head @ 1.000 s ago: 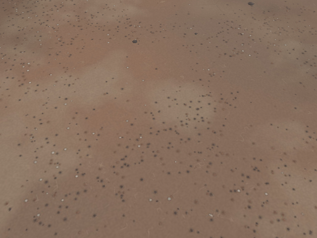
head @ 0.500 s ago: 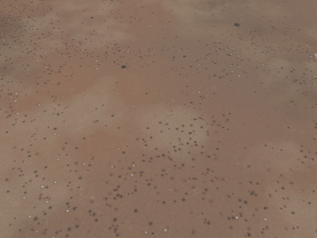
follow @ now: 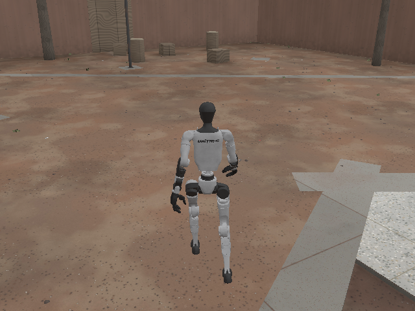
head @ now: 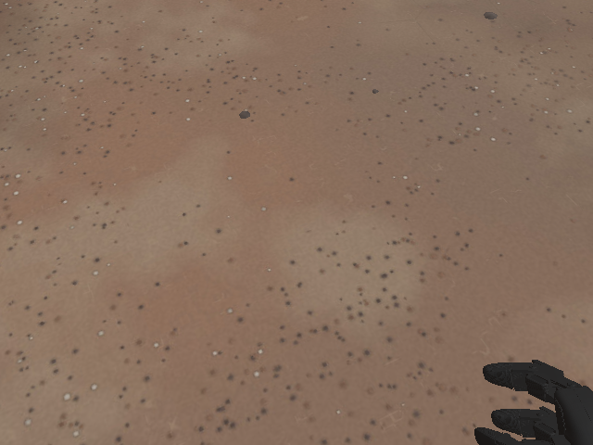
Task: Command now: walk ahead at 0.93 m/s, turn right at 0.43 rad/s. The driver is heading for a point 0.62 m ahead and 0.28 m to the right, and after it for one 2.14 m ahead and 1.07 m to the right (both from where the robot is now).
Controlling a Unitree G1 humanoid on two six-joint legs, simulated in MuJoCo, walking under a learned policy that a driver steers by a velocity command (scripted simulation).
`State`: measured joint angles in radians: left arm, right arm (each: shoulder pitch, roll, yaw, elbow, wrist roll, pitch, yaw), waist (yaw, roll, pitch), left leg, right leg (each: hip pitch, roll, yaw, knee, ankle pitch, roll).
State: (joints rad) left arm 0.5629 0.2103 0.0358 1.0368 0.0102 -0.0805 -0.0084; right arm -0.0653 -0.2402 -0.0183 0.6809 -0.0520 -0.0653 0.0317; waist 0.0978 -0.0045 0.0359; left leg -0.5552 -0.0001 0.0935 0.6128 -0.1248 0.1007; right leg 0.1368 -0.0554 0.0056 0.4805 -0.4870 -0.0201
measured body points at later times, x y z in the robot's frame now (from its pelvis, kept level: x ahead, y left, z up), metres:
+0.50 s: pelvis +0.42 -0.05 -0.02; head +0.44 -0.05 +0.43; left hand +0.67 +0.15 -0.11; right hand +0.32 -0.28 -0.16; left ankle +0.18 +0.11 -0.61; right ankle +0.52 -0.09 -0.71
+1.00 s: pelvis +0.78 -0.15 +0.01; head +0.80 -0.21 +0.46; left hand +1.07 -0.04 -0.09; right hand +0.74 -0.47 -0.08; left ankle +0.95 -0.17 -0.71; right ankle +0.62 -0.17 -0.58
